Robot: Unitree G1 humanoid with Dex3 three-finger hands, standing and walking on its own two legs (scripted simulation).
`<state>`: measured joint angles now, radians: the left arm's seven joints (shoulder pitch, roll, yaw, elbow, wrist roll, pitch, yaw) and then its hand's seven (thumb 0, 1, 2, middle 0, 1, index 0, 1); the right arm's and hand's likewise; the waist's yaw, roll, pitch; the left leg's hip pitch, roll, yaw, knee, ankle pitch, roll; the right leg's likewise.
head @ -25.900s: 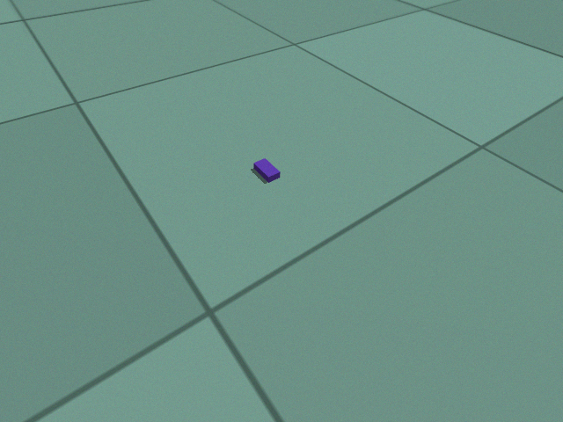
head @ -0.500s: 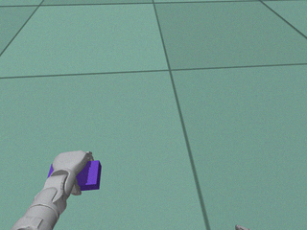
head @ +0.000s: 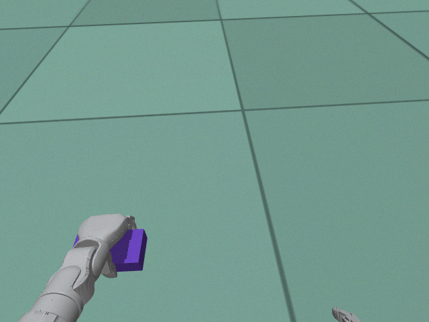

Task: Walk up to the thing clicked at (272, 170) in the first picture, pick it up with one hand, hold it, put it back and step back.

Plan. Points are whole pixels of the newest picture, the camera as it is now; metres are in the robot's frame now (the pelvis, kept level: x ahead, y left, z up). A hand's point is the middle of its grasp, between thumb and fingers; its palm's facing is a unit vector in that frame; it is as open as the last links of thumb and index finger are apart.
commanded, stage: hold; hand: left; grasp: from above
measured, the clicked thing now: (109, 250) +0.31 +0.23 -0.07
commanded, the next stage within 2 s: crouch in 1.26 s
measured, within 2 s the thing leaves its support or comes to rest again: neither
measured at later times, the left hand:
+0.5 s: hand (108, 256) +0.28 +0.21 -0.03, palm faces -0.44 -0.05 -0.90, open 10.2 cm
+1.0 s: hand (104, 257) +0.27 +0.22 -0.02, palm faces -0.45 -0.05 -0.89, open 10.2 cm
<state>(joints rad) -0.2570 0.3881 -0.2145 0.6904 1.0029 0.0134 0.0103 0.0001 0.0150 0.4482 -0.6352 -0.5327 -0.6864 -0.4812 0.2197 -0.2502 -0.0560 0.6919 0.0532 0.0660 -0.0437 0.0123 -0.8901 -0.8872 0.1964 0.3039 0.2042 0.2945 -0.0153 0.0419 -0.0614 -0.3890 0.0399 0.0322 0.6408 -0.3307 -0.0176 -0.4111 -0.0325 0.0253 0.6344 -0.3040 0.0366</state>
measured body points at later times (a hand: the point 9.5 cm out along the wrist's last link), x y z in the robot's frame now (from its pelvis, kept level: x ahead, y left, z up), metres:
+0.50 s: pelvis -0.01 -0.01 +0.01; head -0.01 -0.03 +0.46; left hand +0.30 +0.21 +0.02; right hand +0.13 -0.26 -0.11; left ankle +0.00 +0.13 -0.72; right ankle +0.01 -0.14 -0.72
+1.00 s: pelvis -0.02 +0.00 +0.01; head -0.01 -0.02 +0.46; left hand +0.29 +0.22 +0.03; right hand +0.14 -0.25 -0.10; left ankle +0.00 +0.13 -0.72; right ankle +0.01 -0.14 -0.72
